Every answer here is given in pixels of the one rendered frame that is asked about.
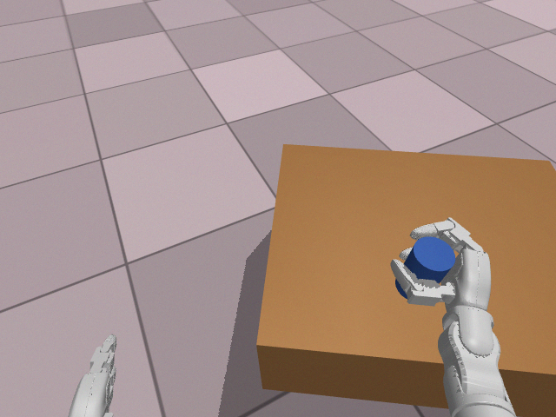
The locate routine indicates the can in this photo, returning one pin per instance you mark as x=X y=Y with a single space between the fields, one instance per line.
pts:
x=430 y=258

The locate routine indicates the right robot hand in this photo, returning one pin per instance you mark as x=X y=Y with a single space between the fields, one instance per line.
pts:
x=468 y=282

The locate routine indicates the left robot hand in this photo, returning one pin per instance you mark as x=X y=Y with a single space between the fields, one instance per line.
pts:
x=94 y=392

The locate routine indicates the right robot arm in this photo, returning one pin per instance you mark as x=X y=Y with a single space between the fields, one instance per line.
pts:
x=470 y=352

